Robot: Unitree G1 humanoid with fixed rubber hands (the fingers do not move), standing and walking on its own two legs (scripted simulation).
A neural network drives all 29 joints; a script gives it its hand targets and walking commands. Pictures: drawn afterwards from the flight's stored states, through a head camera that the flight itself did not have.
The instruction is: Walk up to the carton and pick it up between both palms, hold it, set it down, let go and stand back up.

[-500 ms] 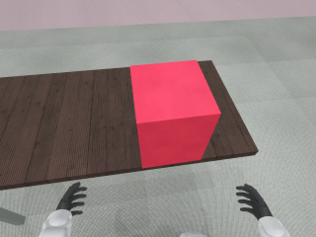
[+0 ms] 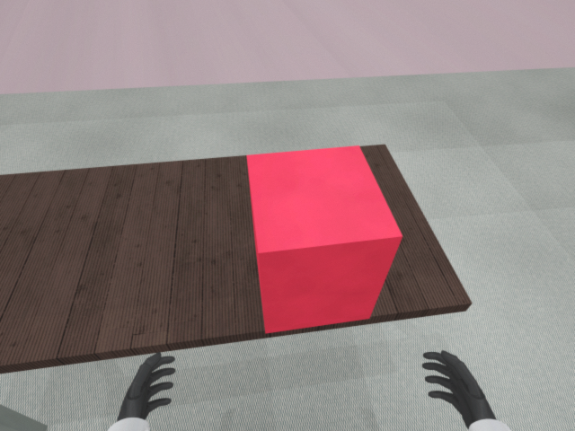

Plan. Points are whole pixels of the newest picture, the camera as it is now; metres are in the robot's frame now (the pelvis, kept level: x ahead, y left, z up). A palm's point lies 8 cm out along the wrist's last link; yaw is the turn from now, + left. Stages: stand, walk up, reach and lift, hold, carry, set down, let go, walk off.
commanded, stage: reach and lift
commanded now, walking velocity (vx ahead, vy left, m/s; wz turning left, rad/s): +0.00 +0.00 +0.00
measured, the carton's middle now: (311, 241) +0.43 -0.04 -0.02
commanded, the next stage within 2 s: none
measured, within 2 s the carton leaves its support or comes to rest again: neither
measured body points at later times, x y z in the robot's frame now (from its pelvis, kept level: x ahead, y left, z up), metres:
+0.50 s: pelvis +0.01 +0.00 +0.00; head -0.01 +0.00 +0.45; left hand +0.20 +0.19 -0.04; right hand +0.21 -0.23 -0.05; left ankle +0.00 +0.13 -0.75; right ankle -0.01 -0.10 -0.75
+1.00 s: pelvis +0.01 -0.01 +0.00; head -0.01 -0.01 +0.45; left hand +0.26 +0.18 +0.00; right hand +0.28 -0.22 -0.01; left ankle +0.00 +0.13 -0.75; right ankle -0.01 -0.10 -0.75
